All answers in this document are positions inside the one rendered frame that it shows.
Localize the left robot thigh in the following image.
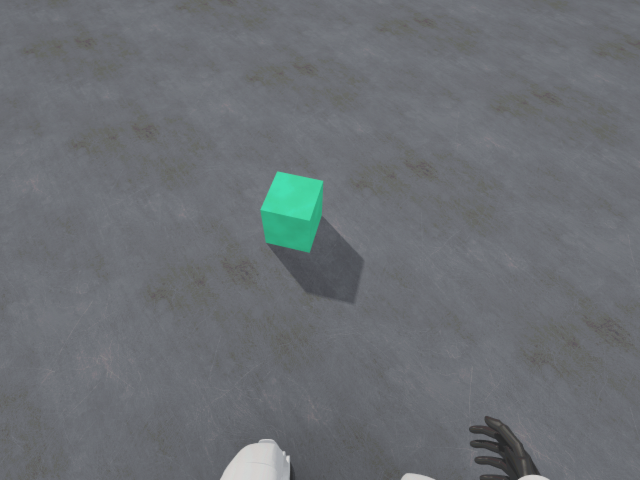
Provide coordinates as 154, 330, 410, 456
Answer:
220, 443, 290, 480

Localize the robot left shin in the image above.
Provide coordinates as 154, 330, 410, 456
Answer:
258, 439, 279, 447

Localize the carton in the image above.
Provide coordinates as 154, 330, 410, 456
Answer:
260, 171, 323, 253

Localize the right robot hand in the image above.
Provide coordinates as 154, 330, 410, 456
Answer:
469, 416, 541, 480

